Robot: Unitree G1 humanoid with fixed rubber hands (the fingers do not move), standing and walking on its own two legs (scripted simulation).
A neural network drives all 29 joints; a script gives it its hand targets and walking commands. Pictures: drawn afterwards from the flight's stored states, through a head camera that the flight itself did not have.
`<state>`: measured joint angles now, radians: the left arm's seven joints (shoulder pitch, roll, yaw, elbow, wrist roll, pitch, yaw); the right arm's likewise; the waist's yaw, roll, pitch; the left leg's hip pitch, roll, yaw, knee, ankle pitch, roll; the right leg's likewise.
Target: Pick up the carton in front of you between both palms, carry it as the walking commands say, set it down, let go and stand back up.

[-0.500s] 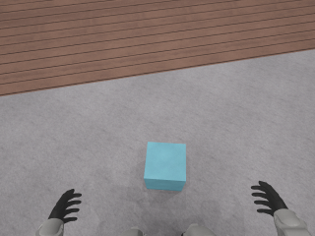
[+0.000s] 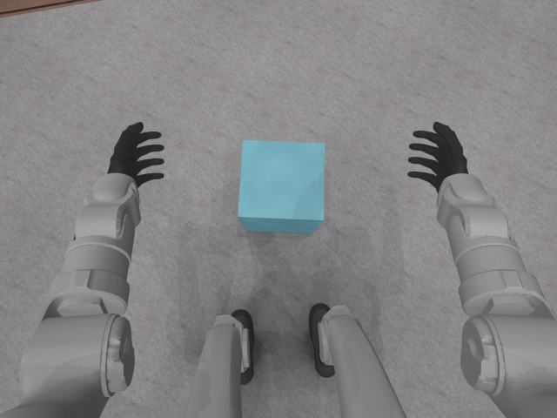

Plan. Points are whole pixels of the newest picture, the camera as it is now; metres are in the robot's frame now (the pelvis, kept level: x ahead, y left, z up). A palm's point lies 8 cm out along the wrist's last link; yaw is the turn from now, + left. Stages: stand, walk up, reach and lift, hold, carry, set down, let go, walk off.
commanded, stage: reach and lift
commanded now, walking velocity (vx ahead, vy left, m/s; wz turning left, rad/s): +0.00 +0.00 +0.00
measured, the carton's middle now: (281, 192) +0.54 -0.03 -0.56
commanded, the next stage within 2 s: none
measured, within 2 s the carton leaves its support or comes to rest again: neither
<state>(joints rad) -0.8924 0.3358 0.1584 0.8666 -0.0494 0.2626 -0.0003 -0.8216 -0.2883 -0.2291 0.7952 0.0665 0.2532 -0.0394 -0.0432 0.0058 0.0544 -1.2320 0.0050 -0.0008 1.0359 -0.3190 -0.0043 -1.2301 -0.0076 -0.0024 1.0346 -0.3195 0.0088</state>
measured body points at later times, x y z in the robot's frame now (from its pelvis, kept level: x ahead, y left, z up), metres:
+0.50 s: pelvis +0.02 +0.01 -0.04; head +0.37 +0.00 +0.25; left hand +0.59 +0.16 -0.17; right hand +0.55 -0.22 -0.17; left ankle +0.08 +0.12 -0.64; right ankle +0.08 -0.12 -0.64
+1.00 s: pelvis -0.03 +0.01 -0.26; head +0.34 +0.00 -0.01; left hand +0.57 +0.16 -0.41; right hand +0.53 -0.22 -0.41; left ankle +0.08 +0.13 -0.65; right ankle +0.08 -0.12 -0.65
